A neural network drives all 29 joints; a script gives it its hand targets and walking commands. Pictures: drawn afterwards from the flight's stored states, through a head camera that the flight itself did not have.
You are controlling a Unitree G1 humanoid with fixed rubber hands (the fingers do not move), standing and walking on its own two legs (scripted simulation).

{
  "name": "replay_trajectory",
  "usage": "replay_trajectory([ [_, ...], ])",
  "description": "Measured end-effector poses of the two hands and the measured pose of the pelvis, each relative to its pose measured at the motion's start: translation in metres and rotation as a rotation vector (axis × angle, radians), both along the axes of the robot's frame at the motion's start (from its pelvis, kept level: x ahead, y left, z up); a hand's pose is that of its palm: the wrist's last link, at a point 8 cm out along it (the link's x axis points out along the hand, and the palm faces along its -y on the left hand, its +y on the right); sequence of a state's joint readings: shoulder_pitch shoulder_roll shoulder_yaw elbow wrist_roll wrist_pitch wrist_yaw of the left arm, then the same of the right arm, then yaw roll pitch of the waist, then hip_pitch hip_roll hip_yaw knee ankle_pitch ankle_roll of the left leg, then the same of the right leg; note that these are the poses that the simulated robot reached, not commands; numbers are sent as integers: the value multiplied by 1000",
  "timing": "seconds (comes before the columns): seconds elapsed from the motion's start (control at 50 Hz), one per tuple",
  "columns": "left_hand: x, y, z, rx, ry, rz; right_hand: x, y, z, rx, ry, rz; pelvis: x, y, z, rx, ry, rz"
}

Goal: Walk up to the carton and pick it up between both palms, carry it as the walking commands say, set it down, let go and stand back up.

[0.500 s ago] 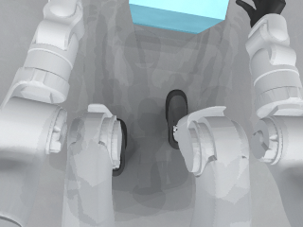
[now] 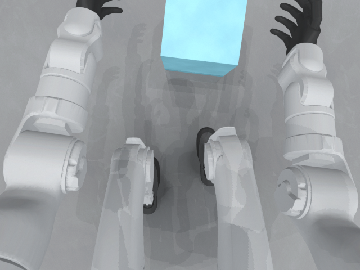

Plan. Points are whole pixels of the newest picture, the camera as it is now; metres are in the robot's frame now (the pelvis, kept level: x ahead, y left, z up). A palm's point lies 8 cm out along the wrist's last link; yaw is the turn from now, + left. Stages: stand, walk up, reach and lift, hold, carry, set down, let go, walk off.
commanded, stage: set down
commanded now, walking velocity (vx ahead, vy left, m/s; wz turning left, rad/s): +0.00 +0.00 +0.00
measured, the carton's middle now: (200, 34) +0.60 -0.10 -0.39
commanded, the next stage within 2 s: let go in 0.70 s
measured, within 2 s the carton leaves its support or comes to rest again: neither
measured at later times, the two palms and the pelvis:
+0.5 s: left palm out of the picture +0.55 +0.12 +0.04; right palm out of the picture +0.47 -0.24 +0.03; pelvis +0.05 -0.01 +0.13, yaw +1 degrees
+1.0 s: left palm out of the picture +0.46 +0.15 +0.10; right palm out of the picture +0.40 -0.25 +0.09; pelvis +0.07 -0.01 +0.22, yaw +0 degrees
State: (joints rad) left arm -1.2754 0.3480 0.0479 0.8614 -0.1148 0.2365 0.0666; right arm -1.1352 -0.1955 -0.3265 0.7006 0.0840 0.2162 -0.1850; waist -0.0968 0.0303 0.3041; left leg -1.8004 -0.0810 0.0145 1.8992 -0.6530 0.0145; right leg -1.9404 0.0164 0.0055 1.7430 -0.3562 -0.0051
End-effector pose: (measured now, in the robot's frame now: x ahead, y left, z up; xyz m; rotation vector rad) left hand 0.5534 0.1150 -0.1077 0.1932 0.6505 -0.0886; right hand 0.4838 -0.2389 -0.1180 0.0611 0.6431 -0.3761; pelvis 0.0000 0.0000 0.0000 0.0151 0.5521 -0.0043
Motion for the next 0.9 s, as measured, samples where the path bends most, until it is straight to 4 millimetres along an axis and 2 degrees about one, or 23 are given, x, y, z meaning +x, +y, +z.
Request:
replay_trajectory([
  [0.18, 14, -2, 58, -31, 2, -11, -8, -6, 55, 7, 30, -2, 31, -1, 50, 2, 157, -2],
  [0.28, 12, 4, 86, -13, -5, -5, -8, -5, 86, 4, 6, 24, 42, -2, 73, 7, 183, 0],
  [0.42, 1, 8, 119, -22, 11, -4, -10, -2, 125, 12, 0, 44, 47, -4, 111, 13, 167, 3],
  [0.6, -4, 9, 175, -20, -2, -10, -20, -5, 182, 20, -18, 34, 47, -6, 155, 9, 112, -1],
  [0.68, -8, 11, 187, -14, 18, -10, -25, -4, 192, 26, -9, 35, 46, -6, 168, 8, 93, 0],
  [0.8, -17, 15, 188, 10, 32, -8, -35, -2, 189, 8, 22, 74, 47, -7, 181, 9, 81, 3],
  [0.9, -47, 23, 192, 54, 59, 23, -58, -5, 191, -19, 75, 172, 57, -9, 197, 16, 58, 1],
])
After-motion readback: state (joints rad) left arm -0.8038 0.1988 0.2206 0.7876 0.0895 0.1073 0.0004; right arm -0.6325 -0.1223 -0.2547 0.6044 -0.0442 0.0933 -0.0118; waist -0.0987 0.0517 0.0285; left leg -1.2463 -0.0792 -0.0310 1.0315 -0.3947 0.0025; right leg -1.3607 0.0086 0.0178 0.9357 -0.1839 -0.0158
